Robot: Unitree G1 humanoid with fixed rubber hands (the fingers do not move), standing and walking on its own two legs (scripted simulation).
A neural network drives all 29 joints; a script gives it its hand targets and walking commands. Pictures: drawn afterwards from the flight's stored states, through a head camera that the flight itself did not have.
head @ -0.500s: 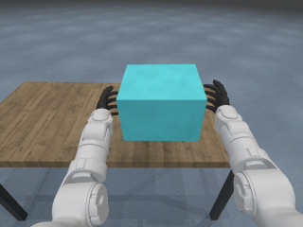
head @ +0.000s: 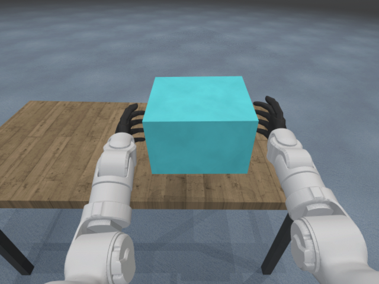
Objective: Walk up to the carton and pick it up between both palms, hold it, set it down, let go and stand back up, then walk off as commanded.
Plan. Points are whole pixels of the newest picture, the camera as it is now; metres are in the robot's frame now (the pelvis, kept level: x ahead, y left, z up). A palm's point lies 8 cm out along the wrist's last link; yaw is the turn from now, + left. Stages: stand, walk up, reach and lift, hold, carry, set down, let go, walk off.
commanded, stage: reach and lift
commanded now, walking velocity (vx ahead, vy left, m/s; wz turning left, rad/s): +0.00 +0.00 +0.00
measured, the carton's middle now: (198, 122) +0.50 +0.00 +0.14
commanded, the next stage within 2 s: hold in 0.36 s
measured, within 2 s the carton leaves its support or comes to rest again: neither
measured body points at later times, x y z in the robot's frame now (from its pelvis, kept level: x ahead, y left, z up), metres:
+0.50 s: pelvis -0.01 +0.00 +0.00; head -0.07 +0.01 +0.44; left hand +0.37 +0.17 +0.20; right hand +0.39 -0.16 +0.21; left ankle +0.01 +0.11 -0.74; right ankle +0.05 -0.14 -0.74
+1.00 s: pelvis +0.00 +0.00 +0.00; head -0.06 +0.01 +0.45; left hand +0.37 +0.17 +0.20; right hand +0.40 -0.16 +0.21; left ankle +0.01 +0.11 -0.74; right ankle +0.05 -0.14 -0.74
